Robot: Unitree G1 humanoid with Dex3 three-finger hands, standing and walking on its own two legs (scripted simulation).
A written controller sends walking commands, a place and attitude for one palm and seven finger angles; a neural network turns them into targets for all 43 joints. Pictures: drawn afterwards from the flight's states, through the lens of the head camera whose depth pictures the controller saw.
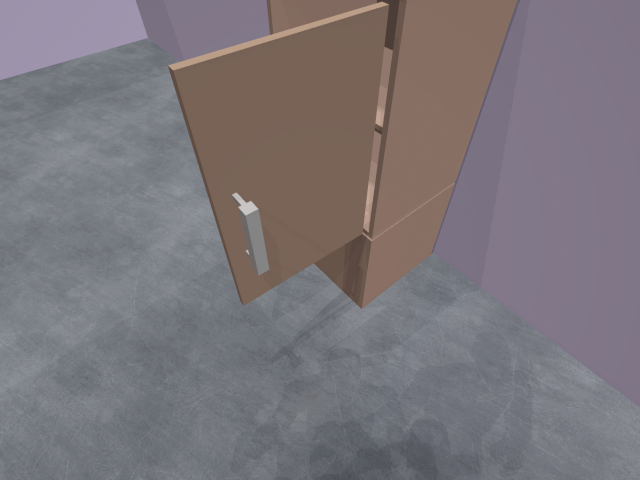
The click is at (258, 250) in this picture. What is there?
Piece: cupboard door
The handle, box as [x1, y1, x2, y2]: [232, 193, 268, 274]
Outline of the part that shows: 232,194 232,196 239,205 238,208 248,247 246,253 251,260 252,267 258,274 260,274 268,269 258,209 251,201 246,203 237,193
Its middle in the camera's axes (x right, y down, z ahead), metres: -0.14 -0.01 +0.76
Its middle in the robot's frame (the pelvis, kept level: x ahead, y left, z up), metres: +0.56 +0.17 -0.09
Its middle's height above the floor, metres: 0.69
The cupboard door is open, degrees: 87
